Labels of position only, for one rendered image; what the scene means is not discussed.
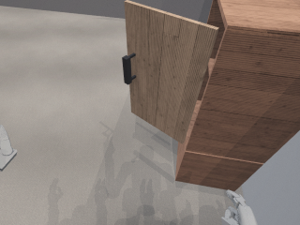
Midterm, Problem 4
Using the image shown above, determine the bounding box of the right robot hand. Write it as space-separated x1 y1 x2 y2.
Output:
221 189 258 225

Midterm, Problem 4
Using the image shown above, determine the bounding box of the handle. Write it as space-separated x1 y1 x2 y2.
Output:
122 53 136 85

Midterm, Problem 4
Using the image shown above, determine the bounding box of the cupboard door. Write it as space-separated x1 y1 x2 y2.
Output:
124 0 219 144

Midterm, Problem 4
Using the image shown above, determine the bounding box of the left robot hand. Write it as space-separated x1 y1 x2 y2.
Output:
0 125 18 172

